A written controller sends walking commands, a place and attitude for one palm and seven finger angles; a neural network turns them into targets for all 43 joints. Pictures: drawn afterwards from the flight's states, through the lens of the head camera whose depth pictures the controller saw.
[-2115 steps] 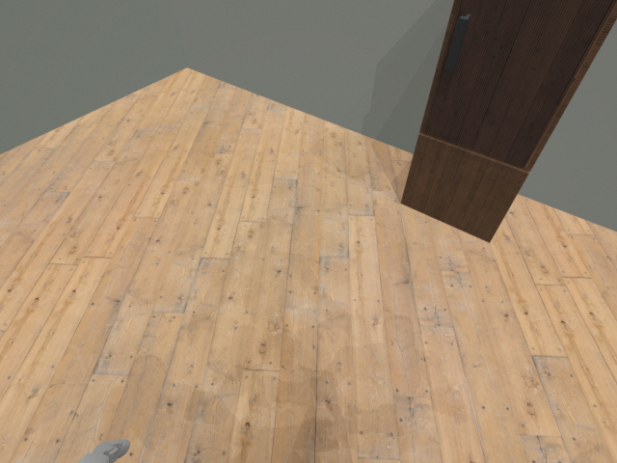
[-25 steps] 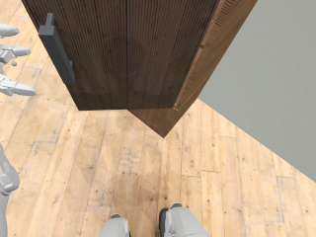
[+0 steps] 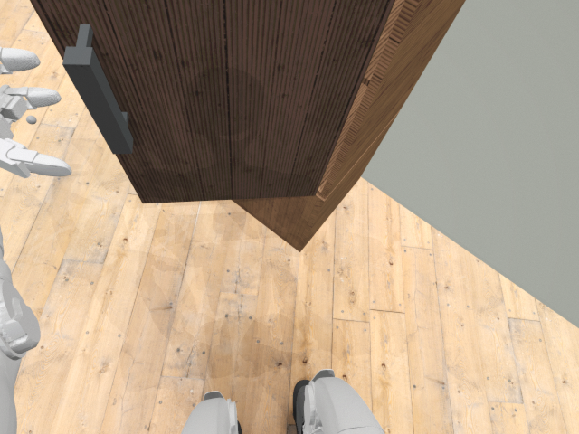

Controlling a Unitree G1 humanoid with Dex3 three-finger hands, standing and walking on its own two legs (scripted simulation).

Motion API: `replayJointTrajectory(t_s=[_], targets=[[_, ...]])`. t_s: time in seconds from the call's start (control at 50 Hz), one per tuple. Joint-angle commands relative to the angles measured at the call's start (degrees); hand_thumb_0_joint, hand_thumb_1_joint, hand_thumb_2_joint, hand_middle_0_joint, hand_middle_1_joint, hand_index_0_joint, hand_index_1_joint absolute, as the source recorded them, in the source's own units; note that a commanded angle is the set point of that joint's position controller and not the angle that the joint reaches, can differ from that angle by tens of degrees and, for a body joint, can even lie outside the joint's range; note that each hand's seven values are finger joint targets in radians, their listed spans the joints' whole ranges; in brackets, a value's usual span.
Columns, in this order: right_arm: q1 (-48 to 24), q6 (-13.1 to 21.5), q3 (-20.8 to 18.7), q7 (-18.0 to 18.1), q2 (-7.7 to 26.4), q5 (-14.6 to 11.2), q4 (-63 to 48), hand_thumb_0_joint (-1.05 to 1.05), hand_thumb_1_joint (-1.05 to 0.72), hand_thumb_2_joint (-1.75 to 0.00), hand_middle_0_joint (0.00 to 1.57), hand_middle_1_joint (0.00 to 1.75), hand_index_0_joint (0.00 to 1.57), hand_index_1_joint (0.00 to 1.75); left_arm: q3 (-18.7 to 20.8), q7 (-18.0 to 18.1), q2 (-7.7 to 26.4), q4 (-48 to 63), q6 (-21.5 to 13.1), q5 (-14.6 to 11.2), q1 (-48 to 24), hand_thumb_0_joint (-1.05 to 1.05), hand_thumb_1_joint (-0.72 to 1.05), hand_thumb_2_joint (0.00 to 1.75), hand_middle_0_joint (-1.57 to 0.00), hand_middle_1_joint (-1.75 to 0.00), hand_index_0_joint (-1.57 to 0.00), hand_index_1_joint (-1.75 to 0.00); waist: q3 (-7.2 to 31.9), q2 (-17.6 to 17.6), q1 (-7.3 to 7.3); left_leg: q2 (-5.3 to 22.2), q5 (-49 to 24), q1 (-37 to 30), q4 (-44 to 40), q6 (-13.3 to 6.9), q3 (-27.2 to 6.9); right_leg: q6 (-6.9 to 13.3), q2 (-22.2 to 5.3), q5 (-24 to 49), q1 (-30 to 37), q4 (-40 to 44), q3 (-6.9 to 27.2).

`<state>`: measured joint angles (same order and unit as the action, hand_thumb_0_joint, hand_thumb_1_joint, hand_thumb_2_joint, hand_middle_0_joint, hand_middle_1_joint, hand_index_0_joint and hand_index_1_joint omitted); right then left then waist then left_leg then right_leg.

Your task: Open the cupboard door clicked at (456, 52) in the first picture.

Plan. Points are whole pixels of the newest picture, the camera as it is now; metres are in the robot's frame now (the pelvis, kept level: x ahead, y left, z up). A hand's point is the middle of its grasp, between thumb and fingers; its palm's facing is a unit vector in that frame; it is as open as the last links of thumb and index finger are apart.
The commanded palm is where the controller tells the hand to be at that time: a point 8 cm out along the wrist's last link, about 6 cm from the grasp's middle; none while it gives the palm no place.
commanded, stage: slide the fingers in behind the handle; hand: left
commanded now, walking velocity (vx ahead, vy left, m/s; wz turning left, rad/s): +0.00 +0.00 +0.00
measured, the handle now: (105, 95) +0.54 +0.21 +0.07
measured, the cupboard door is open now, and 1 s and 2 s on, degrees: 44 44 41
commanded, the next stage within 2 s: close the thumb around the handle in 1.54 s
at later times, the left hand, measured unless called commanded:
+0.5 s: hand (60, 121) +0.49 +0.25 +0.08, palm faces +0.04 -1.00 -0.01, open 14.0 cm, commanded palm +0.48 +0.28 +0.07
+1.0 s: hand (73, 126) +0.49 +0.24 +0.08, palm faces +0.10 -1.00 -0.01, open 14.7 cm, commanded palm +0.47 +0.24 +0.07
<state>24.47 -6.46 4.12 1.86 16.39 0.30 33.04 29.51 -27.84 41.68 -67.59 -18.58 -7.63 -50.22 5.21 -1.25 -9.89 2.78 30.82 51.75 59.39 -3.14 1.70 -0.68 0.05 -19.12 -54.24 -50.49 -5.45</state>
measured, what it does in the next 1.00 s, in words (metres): stands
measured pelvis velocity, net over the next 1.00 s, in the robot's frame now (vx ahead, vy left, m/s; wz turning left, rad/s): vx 0.00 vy -0.01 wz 0.05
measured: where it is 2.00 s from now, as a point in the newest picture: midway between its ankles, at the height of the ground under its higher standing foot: outside the picture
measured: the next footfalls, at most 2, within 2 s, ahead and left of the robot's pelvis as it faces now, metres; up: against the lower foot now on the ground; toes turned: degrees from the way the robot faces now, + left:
none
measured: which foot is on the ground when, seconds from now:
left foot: down 0.00-1.00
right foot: down 0.00-1.00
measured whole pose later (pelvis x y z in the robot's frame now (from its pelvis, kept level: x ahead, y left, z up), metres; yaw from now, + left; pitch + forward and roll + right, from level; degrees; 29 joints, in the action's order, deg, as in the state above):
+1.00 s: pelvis +0.00 -0.01 +0.00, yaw +3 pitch +22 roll -4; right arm 22.6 -4.2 2.2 0.8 15.7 1.2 37.2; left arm 19.5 -15.5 30.7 -65.7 -21.7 -9.6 -51.0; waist 5.5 -1.7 -7.2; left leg 1.4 30.2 50.8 59.0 -2.1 -0.4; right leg 0.1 -1.3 -20.2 -52.9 -51.4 -7.2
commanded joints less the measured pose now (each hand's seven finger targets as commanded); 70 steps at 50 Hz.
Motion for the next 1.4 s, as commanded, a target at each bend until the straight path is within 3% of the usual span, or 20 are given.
replayJointTrajectory(t_s=[0.0,0.06,0.12,0.22,0.3,0.36,0.42,0.48,0.52,0.64,0.7,0.74,0.86,0.9,0.98,1.06,1.12,1.18,1.22,1.38], targets=[[9.46,1.19,-4.69,0.93,11.67,0.04,-2.54,0.0,-0.9,-0.9,0.2,0.3,0.2,0.3,2.35,0.75,17.48,10.61,-4.34,-1.3,-22.42,0.0,-0.5,0.3,-0.3,-1.2,-0.3,-1.2,25.71,-9.68,0.11,-0.32,-33.77,-16.13,-7.05,3.15,-5.1,2.11,3.12,16.07,14.7,1.25,2.12],[9.37,1.22,-4.48,0.9,11.5,0.01,-2.21,0.0,-0.9,-0.9,0.2,0.3,0.2,0.3,-0.18,1.4,15.12,10.15,-4.46,-0.49,-23.92,0.0,-0.5,0.3,-0.3,-1.2,-0.3,-1.2,24.05,-9.4,-0.73,-0.44,-30.02,-15.92,-7.49,2.87,-5.12,1.98,3.05,13.28,13.11,1.74,2.05],[9.4,1.42,-4.56,0.92,11.33,0.12,-2.18,0.0,-0.9,-0.9,0.2,0.3,0.2,0.3,0.1,1.9,15.31,12.56,-5.47,-0.36,-25.22,0.0,-0.5,0.3,-0.3,-1.2,-0.3,-1.2,28.44,-13.57,0.05,-0.37,-34.42,-20.03,-7.05,3.83,-5.75,2.27,2.95,14.02,12.59,1.1,1.96],[9.18,1.72,-4.53,0.95,11.33,0.07,-2.03,0.0,-0.9,-0.9,0.2,0.3,0.2,0.3,0.98,2.8,15.24,10.29,-5.01,-0.88,-24.24,0.0,-0.5,0.3,-0.3,-1.2,-0.3,-1.2,27.76,-9.06,-0.34,-0.63,-31.69,-16.06,-6.78,2.83,-5.18,2.02,2.85,15.75,15.44,1.06,2.35],[8.93,1.78,-4.17,1.13,11.29,-0.03,-2.57,0.0,-0.9,-0.9,0.2,0.3,0.2,0.3,1.11,3.58,16.81,9.98,-4.45,0.29,-24.59,0.0,-0.5,0.3,-0.3,-1.2,-0.3,-1.2,26.64,-9.09,0.1,-0.9,-28.76,-13.36,-7.22,2.35,-4.57,2.05,2.66,15.45,16.88,0.99,2.79],[8.98,1.85,-4.38,0.9,11.08,0.1,-2.45,0.0,-0.9,-0.9,0.2,0.3,0.2,0.3,-0.86,4.14,13.85,12.65,-5.14,0.12,-25.84,0.0,-0.5,0.3,-0.3,-1.2,-0.3,-1.2,27.96,-10.15,-0.48,-0.68,-30.5,-16.48,-7.16,2.65,-4.91,1.92,2.67,15.28,15.25,1.2,2.56],[9.21,1.9,-4.74,0.63,10.81,0.14,-2.2,0.0,-0.9,-0.9,0.2,0.3,0.2,0.3,-0.8,4.13,11.93,15.08,-6.33,-1.1,-24.91,0.0,-0.5,0.3,-0.3,-1.2,-0.3,-1.2,32.12,-13.15,0.37,-0.28,-37.73,-21.47,-6.52,3.72,-5.53,2.14,2.82,17.69,14.75,0.62,2.28],[9.2,2.03,-4.79,0.44,10.61,0.04,-1.81,0.0,-0.9,-0.9,0.2,0.3,0.2,0.3,-3.51,4.19,7.68,14.44,-6.16,-2.03,-25.87,0.0,-0.5,0.3,-0.3,-1.2,-0.3,-1.2,28.76,-9.21,-1.05,-0.36,-35.39,-19.77,-6.69,3.02,-5.56,2.06,3.07,17.21,14.52,1.2,2.13],[9.16,1.83,-4.92,0.49,10.87,0.13,-1.33,0.0,-0.9,-0.9,0.2,0.3,0.2,0.3,-2.33,4.79,9.65,14.63,-6.05,-1.2,-25.98,0.0,-0.5,0.3,-0.3,-1.2,-0.3,-1.2,29.01,-10.37,-0.45,-0.4,-34.54,-19.48,-7.07,3.17,-5.5,2.02,2.88,17.05,14.97,1.19,2.28],[8.92,1.95,-5.17,0.15,10.38,0.21,-0.41,0.0,-0.9,-0.9,0.2,0.3,0.2,0.3,-4.84,6.2,5.81,15.16,-6.66,-0.67,-24.96,0.0,-0.5,0.3,-0.3,-1.2,-0.3,-1.2,27.7,-10.8,-0.36,-0.27,-35.99,-21.59,-7.26,3.75,-5.9,2.18,2.86,15.89,12.85,1.53,1.93],[8.6,2.31,-5.25,0.1,9.92,0.27,0.11,0.0,-0.9,-0.9,0.2,0.3,0.2,0.3,-9.13,6.43,0.26,15.48,-6.96,-0.99,-27.82,0.0,-0.5,0.3,-0.3,-1.2,-0.3,-1.2,26.47,-11.51,-1.82,-0.22,-35.96,-23.02,-7.48,3.96,-6.33,2.09,2.8,14.97,10.78,1.76,1.57],[8.75,2.3,-5.37,0.13,10.34,0.32,0.53,0.0,-0.9,-0.9,0.2,0.3,0.2,0.3,-7.63,6.97,2.16,14.67,-6.88,-0.82,-27.85,0.0,-0.5,0.3,-0.3,-1.2,-0.3,-1.2,26.35,-10.41,-1.61,-0.35,-34.11,-22.06,-7.34,3.77,-6.37,2.18,2.77,14.24,10.89,1.75,1.77],[8.84,2.89,-5.66,-0.15,10.0,0.69,1.69,0.0,-0.9,-0.9,0.2,0.3,0.2,0.3,-11.74,8.11,-3.04,15.36,-7.32,-0.2,-30.44,0.0,-0.5,0.3,-0.3,-1.2,-0.3,-1.2,27.35,-11.54,-2.29,-0.17,-36.5,-25.51,-7.19,4.73,-7.61,2.33,2.63,13.15,8.04,1.55,1.13],[9.03,3.05,-6.0,-0.42,9.77,0.87,1.91,0.0,-0.9,-0.9,0.2,0.3,0.2,0.3,-13.7,8.37,-5.76,17.27,-7.96,-0.33,-30.74,0.0,-0.5,0.3,-0.3,-1.2,-0.3,-1.2,30.28,-13.46,-2.41,0.0,-40.75,-28.85,-6.73,5.31,-7.96,2.29,2.64,14.38,7.43,1.37,1.0],[8.77,3.35,-6.02,-0.74,9.43,0.93,2.4,0.0,-0.9,-0.9,0.2,0.3,0.2,0.3,-17.92,8.84,-11.26,17.16,-8.0,-0.69,-32.35,0.0,-0.5,0.3,-0.3,-1.2,-0.3,-1.2,28.0,-11.39,-3.83,-0.07,-39.82,-28.34,-6.78,5.13,-8.34,2.36,2.7,13.88,6.29,1.54,0.52],[8.27,3.45,-5.94,-0.78,9.61,0.92,3.22,0.0,-0.9,-0.9,0.2,0.3,0.2,0.3,-17.2,9.88,-9.77,15.55,-7.84,0.14,-34.13,0.0,-0.5,0.3,-0.3,-1.2,-0.3,-1.2,26.76,-10.19,-3.82,-0.7,-33.72,-24.75,-7.04,4.48,-7.78,2.41,2.42,12.79,7.56,1.7,1.02],[8.02,3.8,-5.78,-0.83,9.41,1.04,3.59,0.0,-0.9,-0.9,0.2,0.3,0.2,0.3,-19.06,10.22,-11.74,14.86,-8.05,0.51,-35.34,0.0,-0.5,0.3,-0.3,-1.2,-0.3,-1.2,26.0,-11.49,-4.31,-0.83,-32.98,-25.05,-7.18,4.47,-8.01,2.56,2.24,12.14,6.39,1.56,0.91],[8.45,4.03,-5.79,-0.87,9.76,1.16,3.35,0.0,-0.9,-0.9,0.2,0.3,0.2,0.3,-16.73,10.48,-8.98,15.08,-8.42,0.38,-34.34,0.0,-0.5,0.3,-0.3,-1.2,-0.3,-1.2,28.17,-10.95,-3.6,-1.12,-33.86,-24.75,-6.89,4.19,-7.82,2.82,2.24,13.32,8.47,1.29,1.08],[8.06,4.02,-5.75,-1.07,9.42,1.03,3.42,0.0,-0.9,-0.9,0.2,0.3,0.2,0.3,-18.27,10.31,-10.74,14.34,-8.35,0.73,-34.44,0.0,-0.5,0.3,-0.3,-1.2,-0.3,-1.2,28.04,-10.99,-3.99,-1.04,-34.03,-24.94,-6.72,4.21,-7.7,2.54,2.23,13.4,7.63,1.35,1.16],[8.08,4.3,-5.65,-0.88,9.65,0.8,2.65,0.0,-0.9,-0.9,0.2,0.3,0.2,0.3,-16.27,9.67,-8.47,15.05,-8.72,0.01,-33.68,0.0,-0.5,0.3,-0.3,-1.2,-0.3,-1.2,28.74,-10.22,-3.2,-1.47,-32.64,-22.8,-6.85,3.39,-7.13,2.73,2.17,14.53,10.37,1.09,1.62]])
